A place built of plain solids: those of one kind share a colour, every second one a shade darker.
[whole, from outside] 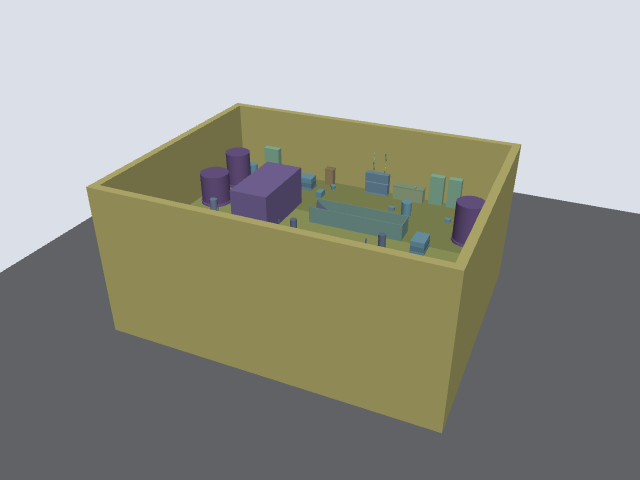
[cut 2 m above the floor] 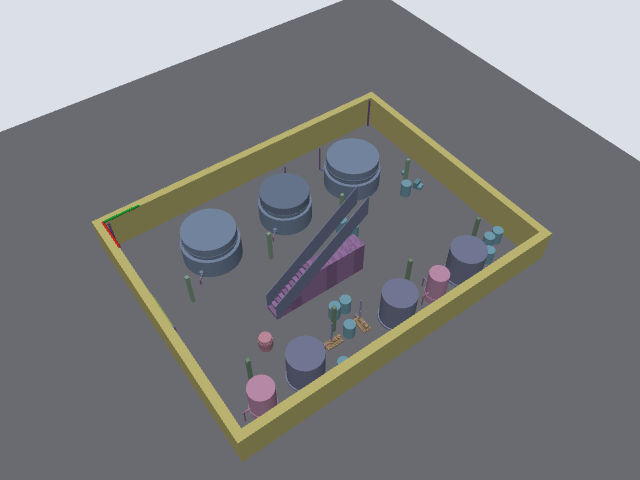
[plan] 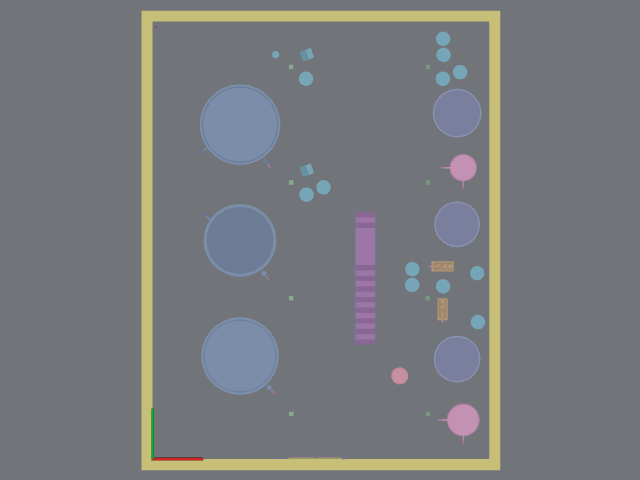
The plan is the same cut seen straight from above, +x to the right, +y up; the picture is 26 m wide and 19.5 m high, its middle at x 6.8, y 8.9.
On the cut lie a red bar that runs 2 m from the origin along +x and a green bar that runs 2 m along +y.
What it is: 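The still house of a malt distillery; one whitewashed hall 13.7 x 17.8 m, 8.8 m high, 3 copper pot stills in a row, an operating floor 4.47 m up, one steep steel stair free in the room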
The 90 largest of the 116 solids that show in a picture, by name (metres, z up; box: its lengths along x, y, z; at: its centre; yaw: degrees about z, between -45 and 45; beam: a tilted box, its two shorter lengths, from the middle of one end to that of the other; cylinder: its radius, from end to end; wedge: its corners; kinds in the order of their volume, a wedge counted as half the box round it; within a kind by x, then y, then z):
{
 "wall_1": {"box": [0.45, 18.67, 8.86], "at": [-0.23, 8.88, 4.38]},
 "wall_2": {"box": [14.57, 0.45, 8.86], "at": [6.83, -0.23, 4.38]},
 "wall_3": {"box": [14.57, 0.45, 8.86], "at": [6.83, 18.0, 4.38]},
 "wall_4": {"box": [0.45, 18.67, 8.86], "at": [13.89, 8.88, 4.38]},
 "upper_floor_1": {"box": [8.09, 17.79, 0.3], "at": [4.04, 8.88, 4.32]},
 "upper_floor_2": {"box": [1.14, 4.55, 0.3], "at": [8.64, 2.27, 4.32]},
 "upper_floor_3": {"box": [1.14, 7.74, 0.3], "at": [8.64, 13.91, 4.32]},
 "upper_floor_4": {"box": [4.48, 17.79, 0.3], "at": [11.44, 8.88, 4.32]},
 "still_1": {"cylinder": 1.58, "from": [3.55, 4.18, -0.05], "to": [3.55, 4.18, 1.19]},
 "still_2": {"cylinder": 1.45, "from": [3.55, 4.18, 1.32], "to": [3.55, 4.18, 1.45]},
 "still_3": {"cylinder": 1.48, "from": [3.55, 4.18, 1.45], "to": [3.55, 4.18, 1.5]},
 "still_4": {"cylinder": 1.44, "from": [3.55, 4.18, 1.5], "to": [3.55, 4.18, 3.12]},
 "still_5": {"cylinder": 1.48, "from": [3.55, 8.88, -0.05], "to": [3.55, 8.88, 1.2]},
 "still_6": {"cylinder": 1.37, "from": [3.55, 8.88, 1.33], "to": [3.55, 8.88, 1.5]},
 "still_7": {"cylinder": 1.36, "from": [3.55, 8.88, 1.5], "to": [3.55, 8.88, 3.12]},
 "still_8": {"cylinder": 1.64, "from": [3.55, 13.59, -0.05], "to": [3.55, 13.59, 1.14]},
 "still_9": {"cylinder": 1.51, "from": [3.55, 13.59, 1.26], "to": [3.55, 13.59, 1.39]},
 "still_10": {"cylinder": 1.55, "from": [3.55, 13.59, 1.39], "to": [3.55, 13.59, 1.5]},
 "still_11": {"cylinder": 1.51, "from": [3.55, 13.59, 1.5], "to": [3.55, 13.59, 3.12]},
 "stair_steps_1": {"box": [0.88, 0.65, 0.22], "at": [8.64, 4.96, 0.06]},
 "stair_steps_2": {"box": [0.88, 0.65, 0.39], "at": [8.64, 5.18, 0.15]},
 "stair_steps_3": {"box": [0.88, 0.65, 0.57], "at": [8.64, 5.4, 0.23]},
 "stair_steps_4": {"box": [0.88, 0.65, 0.74], "at": [8.64, 5.61, 0.32]},
 "stair_steps_5": {"box": [0.88, 0.65, 0.91], "at": [8.64, 5.83, 0.41]},
 "stair_steps_6": {"box": [0.88, 0.65, 1.08], "at": [8.64, 6.04, 0.49]},
 "stair_steps_7": {"box": [0.88, 0.65, 1.25], "at": [8.64, 6.26, 0.58]},
 "stair_steps_8": {"box": [0.88, 0.65, 1.43], "at": [8.64, 6.48, 0.66]},
 "stair_steps_9": {"box": [0.88, 0.65, 1.6], "at": [8.64, 6.69, 0.75]},
 "stair_steps_10": {"box": [0.88, 0.65, 1.77], "at": [8.64, 6.91, 0.83]},
 "stair_steps_11": {"box": [0.88, 0.65, 1.94], "at": [8.64, 7.12, 0.92]},
 "stair_steps_12": {"box": [0.88, 0.65, 2.11], "at": [8.64, 7.34, 1.01]},
 "stair_steps_13": {"box": [0.88, 0.65, 2.29], "at": [8.64, 7.56, 1.09]},
 "stair_steps_14": {"box": [0.88, 0.65, 2.46], "at": [8.64, 7.77, 1.18]},
 "stair_steps_15": {"box": [0.88, 0.65, 2.63], "at": [8.64, 7.99, 1.26]},
 "stair_steps_16": {"box": [0.88, 0.65, 2.8], "at": [8.64, 8.2, 1.35]},
 "stair_steps_17": {"box": [0.88, 0.65, 3.15], "at": [8.64, 8.64, 1.52]},
 "stair_steps_18": {"box": [0.88, 0.65, 3.32], "at": [8.64, 8.85, 1.61]},
 "stair_steps_19": {"box": [0.88, 0.65, 3.49], "at": [8.64, 9.07, 1.7]},
 "stair_steps_20": {"box": [0.88, 0.65, 3.66], "at": [8.64, 9.28, 1.78]},
 "stair_steps_21": {"box": [0.88, 0.65, 3.83], "at": [8.64, 9.5, 1.87]},
 "stair_steps_22": {"box": [0.88, 0.65, 4.01], "at": [8.64, 9.72, 1.95]},
 "stair_steps_23": {"box": [0.88, 0.42, 4.18], "at": [8.64, 9.82, 2.04]},
 "stair_steps_24": {"box": [0.88, 0.22, 4.35], "at": [8.64, 9.93, 2.12]},
 "sample_room_1": {"box": [4.5, 2.3, 2.4], "at": [7.89, 12.75, 5.62]},
 "receiver_1": {"cylinder": 0.95, "from": [12.37, 4.06, -0.05], "to": [12.37, 4.06, 0.14]},
 "receiver_2": {"cylinder": 0.89, "from": [12.37, 4.06, 0.14], "to": [12.37, 4.06, 2.3]},
 "receiver_3": {"cylinder": 0.93, "from": [12.37, 9.53, -0.05], "to": [12.37, 9.53, 0.14]},
 "receiver_4": {"cylinder": 0.87, "from": [12.37, 9.53, 0.14], "to": [12.37, 9.53, 2.34]},
 "receiver_5": {"cylinder": 0.99, "from": [12.37, 14.05, -0.05], "to": [12.37, 14.05, 0.14]},
 "receiver_6": {"cylinder": 0.93, "from": [12.37, 14.05, 0.14], "to": [12.37, 14.05, 2.32]},
 "charger_1": {"cylinder": 0.93, "from": [8.24, 16.57, 4.42], "to": [8.24, 16.57, 4.61]},
 "charger_2": {"cylinder": 0.87, "from": [8.24, 16.57, 4.61], "to": [8.24, 16.57, 6.38]},
 "charger_3": {"cylinder": 0.86, "from": [9.66, 1.2, 4.42], "to": [9.66, 1.2, 4.61]},
 "charger_4": {"cylinder": 0.8, "from": [9.66, 1.2, 4.61], "to": [9.66, 1.2, 6.82]},
 "charger_5": {"cylinder": 0.76, "from": [11.05, 16.57, 4.61], "to": [11.05, 16.57, 6.69]},
 "condenser_1": {"cylinder": 0.62, "from": [12.62, 1.59, 0.5], "to": [12.62, 1.59, 2.87]},
 "condenser_2": {"cylinder": 0.51, "from": [12.62, 11.84, 0.5], "to": [12.62, 11.84, 2.87]},
 "piece_1": {"cylinder": 0.29, "from": [6.23, 15.45, -0.05], "to": [6.23, 15.45, 0.88]},
 "piece_2": {"cylinder": 0.29, "from": [6.25, 10.74, -0.05], "to": [6.25, 10.74, 0.88]},
 "piece_3": {"cylinder": 0.29, "from": [6.94, 11.04, -0.05], "to": [6.94, 11.04, 0.88]},
 "piece_4": {"box": [1.2, 0.8, 0.19], "at": [7.6, 3.31, 4.52]},
 "piece_5": {"box": [1.16, 0.77, 0.31], "at": [7.6, 3.31, 4.77]},
 "piece_6": {"box": [1.16, 0.77, 0.29], "at": [7.6, 3.31, 5.07]},
 "piece_7": {"cylinder": 0.29, "from": [10.54, 7.08, -0.05], "to": [10.54, 7.08, 0.88]},
 "piece_8": {"cylinder": 0.29, "from": [10.55, 7.72, -0.05], "to": [10.55, 7.72, 0.88]},
 "piece_9": {"cylinder": 0.29, "from": [11.17, 5.18, 4.42], "to": [11.17, 5.18, 5.35]},
 "piece_10": {"cylinder": 0.29, "from": [11.79, 15.45, -0.05], "to": [11.79, 15.45, 0.88]},
 "piece_11": {"cylinder": 0.29, "from": [11.8, 7.02, -0.05], "to": [11.8, 7.02, 0.88]},
 "piece_12": {"cylinder": 0.29, "from": [11.8, 17.07, -0.05], "to": [11.8, 17.07, 0.88]},
 "piece_13": {"cylinder": 0.29, "from": [11.82, 16.42, -0.05], "to": [11.82, 16.42, 0.88]},
 "piece_14": {"box": [0.77, 1.16, 0.32], "at": [12.33, 12.36, 4.77]},
 "piece_15": {"box": [0.77, 1.16, 0.32], "at": [12.33, 12.36, 5.09]},
 "piece_16": {"cylinder": 0.29, "from": [12.46, 16.29, 4.42], "to": [12.46, 16.29, 5.35]},
 "piece_17": {"cylinder": 0.29, "from": [12.49, 15.72, -0.05], "to": [12.49, 15.72, 0.88]},
 "piece_18": {"cylinder": 0.29, "from": [13.22, 5.57, -0.05], "to": [13.22, 5.57, 0.88]},
 "cabinet_1": {"box": [0.42, 0.8, 1.9], "at": [13.4, 2.86, 5.37]},
 "cabinet_2": {"box": [0.42, 0.86, 1.9], "at": [13.4, 3.96, 5.37]},
 "cabinet_3": {"box": [0.42, 1.06, 1.9], "at": [13.4, 15.27, 5.37]},
 "stair_rail_1": {"wedge": [[8.2, 4.64, -0.05], [8.2, 4.64, 1.14], [8.2, 10.06, 4.27], [8.2, 10.06, 5.46], [8.24, 4.64, -0.05], [8.24, 4.64, 1.14], [8.24, 10.06, 4.27], [8.24, 10.06, 5.46]]},
 "stair_rail_2": {"wedge": [[9.04, 4.64, -0.05], [9.04, 4.64, 1.14], [9.04, 10.06, 4.27], [9.04, 10.06, 5.46], [9.08, 4.64, -0.05], [9.08, 4.64, 1.14], [9.08, 10.06, 4.27], [9.08, 10.06, 5.46]]},
 "bench_1": {"box": [0.6, 1.9, 0.89], "at": [13.28, 5.66, 4.87]},
 "safe_1": {"box": [0.46, 1.48, 0.7], "at": [13.34, 7.78, 4.91]},
 "safe_2": {"box": [0.39, 1.51, 0.57], "at": [13.34, 7.78, 5.57]},
 "well_rail_1": {"box": [0.04, 5.64, 1.05], "at": [8.04, 7.29, 4.95]},
 "well_rail_2": {"box": [0.04, 5.64, 1.05], "at": [9.23, 7.29, 4.95]},
 "loading_door_leaves_1": {"box": [2.2, 0.07, 2.75], "at": [6.6, 0.01, 1.32]},
 "column_1": {"box": [0.18, 0.18, 3.86], "at": [5.63, 1.83, 1.88]},
 "column_2": {"box": [0.18, 0.18, 3.86], "at": [11.18, 1.83, 1.88]},
 "desk_1": {"box": [0.4, 0.56, 1.08], "at": [13.38, 11.07, 4.96]},
 "foot_1": {"cylinder": 0.35, "from": [10.04, 3.38, 0.24], "to": [10.04, 3.38, 0.64]}
}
